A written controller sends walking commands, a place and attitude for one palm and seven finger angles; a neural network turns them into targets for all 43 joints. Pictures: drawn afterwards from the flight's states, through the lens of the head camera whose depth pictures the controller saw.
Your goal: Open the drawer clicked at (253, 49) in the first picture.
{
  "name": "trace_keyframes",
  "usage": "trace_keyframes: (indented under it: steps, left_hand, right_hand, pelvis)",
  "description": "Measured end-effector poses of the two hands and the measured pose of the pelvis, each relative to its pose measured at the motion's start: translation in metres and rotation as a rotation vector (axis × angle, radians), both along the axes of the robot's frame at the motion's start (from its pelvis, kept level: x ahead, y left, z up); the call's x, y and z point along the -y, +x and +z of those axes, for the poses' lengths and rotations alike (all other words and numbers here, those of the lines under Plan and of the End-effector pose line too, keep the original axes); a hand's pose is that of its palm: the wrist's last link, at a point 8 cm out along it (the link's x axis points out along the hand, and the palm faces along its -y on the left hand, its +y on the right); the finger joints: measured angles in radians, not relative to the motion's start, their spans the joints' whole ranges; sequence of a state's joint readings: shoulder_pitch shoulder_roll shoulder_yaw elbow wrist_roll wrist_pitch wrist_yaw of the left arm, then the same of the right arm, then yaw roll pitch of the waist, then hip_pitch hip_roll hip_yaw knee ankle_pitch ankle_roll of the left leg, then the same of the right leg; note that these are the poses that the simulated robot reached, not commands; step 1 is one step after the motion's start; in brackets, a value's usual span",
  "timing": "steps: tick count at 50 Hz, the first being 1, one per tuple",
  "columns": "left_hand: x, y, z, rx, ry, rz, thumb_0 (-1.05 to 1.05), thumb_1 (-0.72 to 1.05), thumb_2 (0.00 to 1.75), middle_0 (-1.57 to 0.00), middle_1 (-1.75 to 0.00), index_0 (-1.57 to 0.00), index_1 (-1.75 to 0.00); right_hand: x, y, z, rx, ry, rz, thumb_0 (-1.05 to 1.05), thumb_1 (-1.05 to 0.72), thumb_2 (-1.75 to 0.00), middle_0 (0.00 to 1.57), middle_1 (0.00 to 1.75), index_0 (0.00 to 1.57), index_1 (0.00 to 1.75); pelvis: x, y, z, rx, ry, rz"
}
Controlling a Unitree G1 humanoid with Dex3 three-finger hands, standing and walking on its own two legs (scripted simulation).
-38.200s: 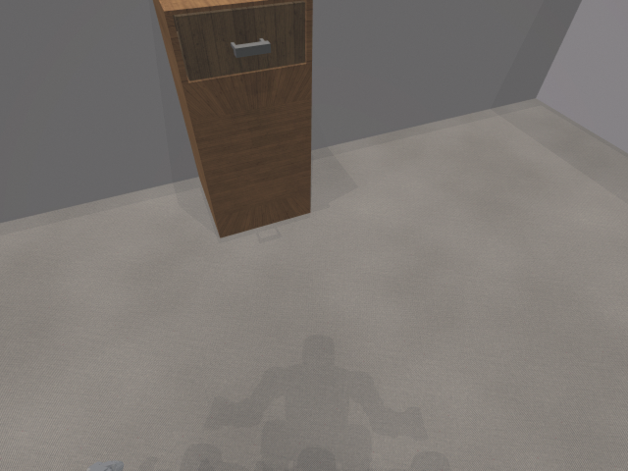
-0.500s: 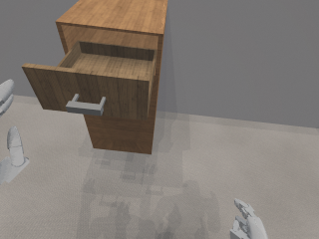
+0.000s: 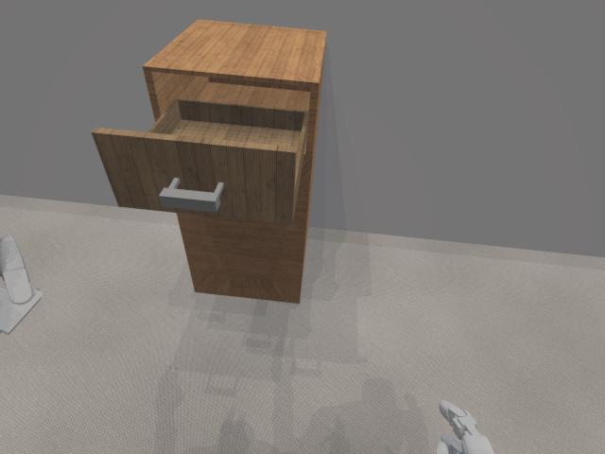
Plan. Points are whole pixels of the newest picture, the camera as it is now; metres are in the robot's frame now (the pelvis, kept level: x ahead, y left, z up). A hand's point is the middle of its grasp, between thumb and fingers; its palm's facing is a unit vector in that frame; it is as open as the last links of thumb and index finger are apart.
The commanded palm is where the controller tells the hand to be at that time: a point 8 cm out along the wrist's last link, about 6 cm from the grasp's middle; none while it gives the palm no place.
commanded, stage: stop stepping back and stand still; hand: left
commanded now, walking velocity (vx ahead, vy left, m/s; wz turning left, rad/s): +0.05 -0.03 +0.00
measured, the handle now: (194, 192) +0.58 +0.23 +0.03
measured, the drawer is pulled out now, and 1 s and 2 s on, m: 0.30 0.30 0.30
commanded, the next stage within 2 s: let the arm hang, fingers relaxed in 0.12 s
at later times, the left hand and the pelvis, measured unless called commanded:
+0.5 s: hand out of the picture +0.05 +0.17 -0.17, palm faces -0.01 -0.98 -0.18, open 7.3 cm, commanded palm none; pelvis -0.01 +0.00 -0.01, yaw +3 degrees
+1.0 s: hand out of the picture +0.00 +0.20 -0.16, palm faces +0.07 -0.95 -0.30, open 7.3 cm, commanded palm none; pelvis +0.01 -0.01 +0.01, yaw +4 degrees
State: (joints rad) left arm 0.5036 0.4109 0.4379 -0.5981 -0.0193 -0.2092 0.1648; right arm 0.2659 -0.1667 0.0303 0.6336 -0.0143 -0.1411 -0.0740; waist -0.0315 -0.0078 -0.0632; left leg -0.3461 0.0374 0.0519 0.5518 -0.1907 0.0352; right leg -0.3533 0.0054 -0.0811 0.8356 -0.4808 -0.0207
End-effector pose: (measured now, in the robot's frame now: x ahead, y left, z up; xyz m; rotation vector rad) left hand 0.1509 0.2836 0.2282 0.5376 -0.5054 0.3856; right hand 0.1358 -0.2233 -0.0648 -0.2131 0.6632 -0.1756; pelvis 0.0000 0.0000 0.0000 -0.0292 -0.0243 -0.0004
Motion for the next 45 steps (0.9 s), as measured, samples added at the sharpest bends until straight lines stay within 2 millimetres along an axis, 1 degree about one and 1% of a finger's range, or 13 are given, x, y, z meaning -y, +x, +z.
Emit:
trace_keyframes:
  steps: [7,11,12,14,16,18,20,22,25,30,35,40,45]
  left_hand:
    - [0.017,-0.006,-0.005,-0.050,0.015,-0.037,0.01,0.89,0.90,-0.21,-0.30,-0.21,-0.31]
    - [0.012,-0.006,-0.008,-0.034,-0.027,-0.029,0.01,0.89,0.90,-0.22,-0.30,-0.21,-0.31]
    - [0.008,-0.001,-0.017,-0.057,-0.021,-0.030,0.01,0.89,0.90,-0.22,-0.30,-0.21,-0.31]
    - [-0.004,0.019,-0.064,-0.251,-0.085,-0.012,0.00,0.89,0.90,-0.21,-0.30,-0.21,-0.30]
    - [-0.012,0.033,-0.135,-0.539,-0.211,0.036,0.00,0.90,0.90,-0.21,-0.30,-0.20,-0.30]
    - [-0.009,0.027,-0.210,-0.838,-0.327,0.079,0.00,0.90,0.90,-0.20,-0.30,-0.20,-0.30]
    - [0.006,0.002,-0.277,-1.101,-0.401,0.097,0.00,0.91,0.90,-0.20,-0.30,-0.20,-0.30]
    - [0.028,-0.038,-0.327,-1.351,-0.475,0.103,0.00,0.91,0.90,-0.20,-0.30,-0.19,-0.30]
    - [0.060,-0.105,-0.368,-1.631,-0.591,0.126,0.01,0.93,0.90,-0.20,-0.30,-0.20,-0.30]
    - [0.059,-0.191,-0.373,-1.849,-0.703,0.285,0.00,0.98,0.90,-0.21,-0.30,-0.21,-0.30]
    - [0.052,-0.241,-0.357,-1.953,-0.722,0.418,0.01,0.95,0.90,-0.21,-0.30,-0.20,-0.30]
    - [0.045,-0.247,-0.348,-1.967,-0.693,0.470,0.01,0.93,0.90,-0.21,-0.30,-0.20,-0.30]
    - [0.039,-0.214,-0.348,-1.886,-0.653,0.443,0.00,0.92,0.90,-0.20,-0.30,-0.20,-0.30]
  right_hand:
    - [0.003,0.003,-0.010,-0.043,0.012,0.055,0.01,-0.90,-0.90,0.21,0.30,0.21,0.30]
    - [0.012,0.004,-0.008,-0.060,-0.037,0.031,0.01,-0.90,-0.90,0.21,0.30,0.21,0.30]
    - [0.015,0.005,-0.010,-0.058,-0.042,0.039,0.01,-0.90,-0.90,0.21,0.30,0.21,0.30]
    - [0.021,0.004,-0.021,-0.103,-0.040,0.057,0.01,-0.90,-0.90,0.21,0.30,0.20,0.30]
    - [0.026,-0.001,-0.033,-0.161,-0.036,0.058,0.01,-0.90,-0.90,0.21,0.30,0.20,0.30]
    - [0.029,-0.010,-0.042,-0.210,-0.031,0.056,0.00,-0.90,-0.90,0.20,0.30,0.20,0.30]
    - [0.032,-0.021,-0.051,-0.254,-0.019,0.046,0.00,-0.90,-0.90,0.20,0.30,0.20,0.30]
    - [0.033,-0.037,-0.058,-0.318,-0.003,0.022,0.00,-0.90,-0.90,0.20,0.30,0.20,0.30]
    - [0.031,-0.070,-0.064,-0.456,0.008,-0.008,0.00,-0.91,-0.90,0.20,0.30,0.20,0.30]
    - [0.021,-0.127,-0.066,-0.711,0.023,-0.021,0.00,-0.91,-0.90,0.20,0.30,0.20,0.30]
    - [0.014,-0.154,-0.067,-0.835,0.050,-0.031,0.00,-0.91,-0.90,0.20,0.30,0.20,0.30]
    - [0.014,-0.148,-0.072,-0.828,0.070,-0.035,0.00,-0.91,-0.90,0.20,0.30,0.20,0.30]
    - [0.020,-0.123,-0.077,-0.759,0.074,-0.027,0.00,-0.91,-0.90,0.20,0.30,0.20,0.30]
  pelvis:
    - [0.008,-0.007,-0.005,-0.014,0.012,-0.004]
    - [0.001,0.000,-0.004,-0.015,-0.001,0.005]
    - [-0.001,0.000,-0.006,-0.020,-0.003,0.015]
    - [-0.006,-0.002,-0.009,-0.026,0.006,0.031]
    - [-0.008,-0.005,-0.011,-0.031,0.015,0.049]
    - [-0.005,-0.008,-0.013,-0.026,0.028,0.060]
    - [0.001,-0.010,-0.017,-0.018,0.056,0.051]
    - [0.003,-0.010,-0.017,0.001,0.050,0.056]
    - [0.004,-0.007,-0.010,0.010,0.032,0.062]
    - [0.006,-0.001,0.001,-0.003,0.019,0.067]
    - [0.008,0.004,0.007,-0.005,0.022,0.072]
    - [0.009,0.005,0.008,0.006,0.026,0.070]
    - [0.011,0.004,0.009,0.016,0.029,0.066]
